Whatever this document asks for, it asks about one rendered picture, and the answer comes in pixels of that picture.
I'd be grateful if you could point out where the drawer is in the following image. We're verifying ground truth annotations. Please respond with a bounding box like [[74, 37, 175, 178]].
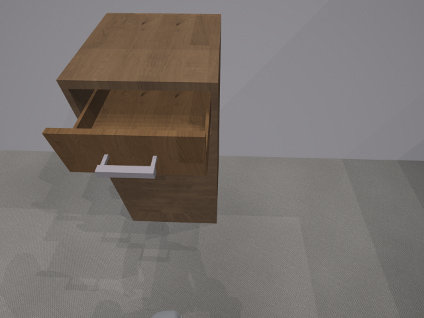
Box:
[[42, 89, 211, 176]]

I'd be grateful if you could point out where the handle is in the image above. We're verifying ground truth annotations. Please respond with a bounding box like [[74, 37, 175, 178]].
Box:
[[95, 154, 158, 179]]

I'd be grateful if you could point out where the cabinet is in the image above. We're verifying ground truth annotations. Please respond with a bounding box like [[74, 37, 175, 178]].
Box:
[[56, 13, 221, 223]]

